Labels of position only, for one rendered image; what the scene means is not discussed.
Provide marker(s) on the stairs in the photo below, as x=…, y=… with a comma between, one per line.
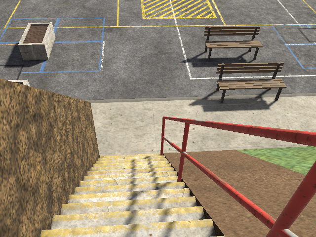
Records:
x=133, y=195

